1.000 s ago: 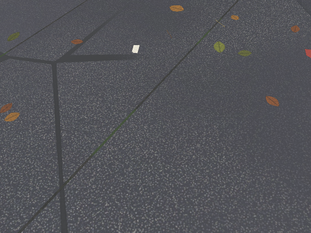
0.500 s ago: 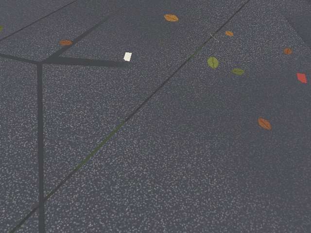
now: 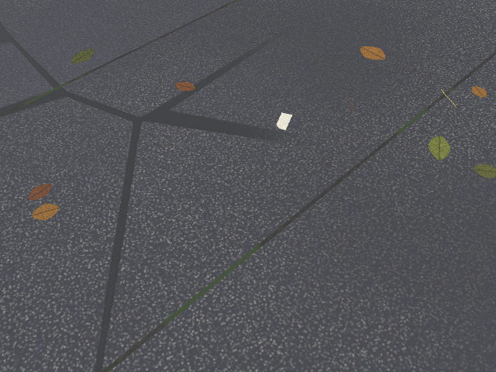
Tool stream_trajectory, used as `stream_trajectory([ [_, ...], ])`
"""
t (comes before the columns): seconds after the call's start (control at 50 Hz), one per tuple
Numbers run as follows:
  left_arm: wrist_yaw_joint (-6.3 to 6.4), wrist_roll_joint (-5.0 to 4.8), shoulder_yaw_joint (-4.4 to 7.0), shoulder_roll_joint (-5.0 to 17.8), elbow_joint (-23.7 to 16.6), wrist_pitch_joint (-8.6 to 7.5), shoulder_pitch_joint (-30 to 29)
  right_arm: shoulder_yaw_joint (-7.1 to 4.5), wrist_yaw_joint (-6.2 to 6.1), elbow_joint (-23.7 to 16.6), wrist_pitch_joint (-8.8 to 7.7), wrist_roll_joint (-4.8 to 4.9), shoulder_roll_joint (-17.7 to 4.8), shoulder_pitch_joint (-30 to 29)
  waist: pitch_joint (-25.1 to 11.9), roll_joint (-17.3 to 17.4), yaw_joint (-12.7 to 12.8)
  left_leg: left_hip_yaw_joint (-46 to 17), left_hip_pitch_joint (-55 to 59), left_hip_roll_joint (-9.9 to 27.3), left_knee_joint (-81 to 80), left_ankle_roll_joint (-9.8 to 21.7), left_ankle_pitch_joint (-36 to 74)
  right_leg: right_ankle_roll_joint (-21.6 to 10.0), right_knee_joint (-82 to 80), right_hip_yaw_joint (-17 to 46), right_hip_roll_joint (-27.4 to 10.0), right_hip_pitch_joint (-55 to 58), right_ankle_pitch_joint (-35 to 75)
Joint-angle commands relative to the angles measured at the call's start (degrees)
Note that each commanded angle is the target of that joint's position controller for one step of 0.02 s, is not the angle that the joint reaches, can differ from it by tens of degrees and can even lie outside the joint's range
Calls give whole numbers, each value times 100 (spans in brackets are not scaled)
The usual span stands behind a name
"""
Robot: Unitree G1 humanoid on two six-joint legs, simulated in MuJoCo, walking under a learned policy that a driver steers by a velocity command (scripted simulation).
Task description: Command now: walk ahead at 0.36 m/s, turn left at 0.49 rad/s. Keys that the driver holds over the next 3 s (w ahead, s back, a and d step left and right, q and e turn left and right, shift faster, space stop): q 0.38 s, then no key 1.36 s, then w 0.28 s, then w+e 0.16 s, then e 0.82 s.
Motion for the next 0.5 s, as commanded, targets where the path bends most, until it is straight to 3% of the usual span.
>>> stream_trajectory([
  [0.02, 51, -32, 42, 499, -283, -87, -198, 98, 58, -396, -57, -1, 137, -280, 310, -557, -163, 399, 491, -145, -1121, -67, 695, -315, -375, 69, -1360, -713, 3431],
  [0.06, 94, -42, 61, 622, -225, -52, 0, 134, 87, -505, -60, -16, 149, -572, 184, -616, -20, 690, 751, -316, -1692, -17, 917, -266, -129, -79, -1414, -402, 3920],
  [0.1, 145, -42, 94, 722, -190, 20, 73, 116, 85, -545, -58, -66, 47, -519, 26, -723, -37, 776, 949, -469, -1961, 101, 672, -223, 342, -137, -1517, 18, 4457],
  [0.14, 218, -50, 155, 844, -221, 118, -10, 48, 53, -481, -73, -120, -139, -107, -230, -840, -209, 831, 1388, -732, -2092, 300, 65, -192, 1164, -149, -1606, 269, 5250],
  [0.18, 220, -65, 209, 929, -305, 243, -127, -80, -25, -258, -187, -160, -377, 764, -754, -609, -573, 713, 2336, -978, -2850, 557, 214, -60, 2917, -135, -1555, 205, 4596],
  [0.2, 183, -90, 228, 948, -394, 263, -48, -205, -111, -205, -274, -189, -779, 1147, -1091, -69, -773, -10, 3276, -407, -3181, 792, 2024, 194, 4448, -171, -1248, -582, 2726],
  [0.22, 158, -102, 158, 385, -660, 293, 487, -383, -171, -350, -196, -93, -1421, 862, -1616, 1164, -171, -2154, 4846, 1344, -2387, 1672, 6111, 524, 6587, -21, -178, -2522, -2528],
  [0.24, 126, -51, 141, 589, -744, 352, 402, -428, -175, -465, -100, 185, -1539, 1192, -2505, 562, -512, -3052, 5066, 1751, -2990, 2392, 5674, 594, 7108, 1226, -20, -3023, -2412],
  [0.26, 120, -36, 131, 581, -787, 383, 36, -385, -253, -589, -4, 195, -1259, 757, -1927, 39, -423, -2693, 4446, 1594, -3338, 2276, 3915, 583, 7054, 1444, -332, -3232, -1981],
  [0.28, 118, -10, 132, 576, -825, 390, -292, -272, -295, -643, 51, 199, -855, 313, -1038, -224, -280, -2317, 3473, 1256, -3678, 1972, 2934, 582, 6512, 1441, -523, -3269, -1581],
  [0.3, 127, 62, 153, 609, -920, 432, -551, -207, -318, -616, 65, 187, -639, 160, -643, -294, -132, -2082, 2978, 902, -3837, 1664, 2493, 585, 5995, 1515, -641, -3182, -1389],
  [0.34, 136, 161, 160, 570, -890, 635, -358, -174, -314, -641, 50, 139, -529, 76, -642, -202, 32, -1739, 2434, 531, -3969, 1361, 2193, 602, 5496, 1476, -590, -2664, -1118],
  [0.4, 131, 93, 131, 443, -919, 761, -301, -244, -255, -677, -13, 67, -775, 86, -871, -102, 95, -1592, 2319, 308, -3972, 1177, 1964, 637, 5007, 1453, -483, -2505, -916],
  [0.5, 154, 65, 156, 555, -1055, 864, -792, -223, -265, -654, 73, 34, -737, 249, -784, 332, -151, -1836, 2365, 221, -4332, 939, -232, 663, 4168, 1494, -484, -2611, -733],
])
Next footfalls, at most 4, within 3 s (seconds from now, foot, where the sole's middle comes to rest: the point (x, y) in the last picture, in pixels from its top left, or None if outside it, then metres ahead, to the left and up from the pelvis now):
0.20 left None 0.25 0.09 -0.78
0.74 right None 0.22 -0.10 -0.78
0.96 left None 0.17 0.11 -0.78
2.44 right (247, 360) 0.52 0.05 -0.78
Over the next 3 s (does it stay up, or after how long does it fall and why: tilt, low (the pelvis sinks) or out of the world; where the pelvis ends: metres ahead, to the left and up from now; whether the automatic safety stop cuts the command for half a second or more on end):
stays up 0.44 0.12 -0.01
